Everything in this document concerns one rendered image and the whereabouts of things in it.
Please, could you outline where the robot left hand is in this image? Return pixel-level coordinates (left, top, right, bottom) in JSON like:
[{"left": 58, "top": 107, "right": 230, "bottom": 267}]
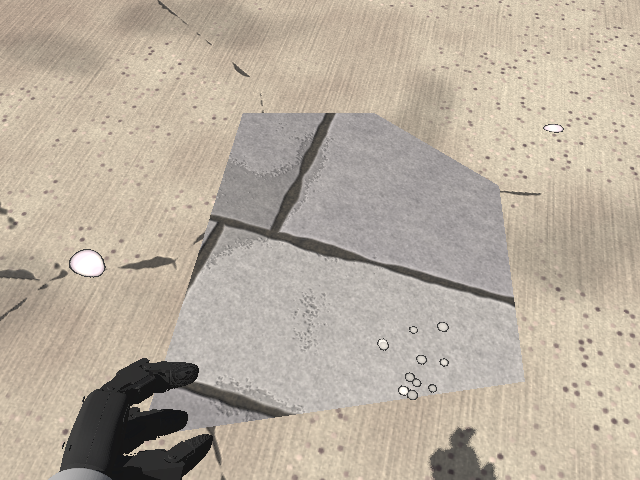
[{"left": 59, "top": 358, "right": 213, "bottom": 480}]

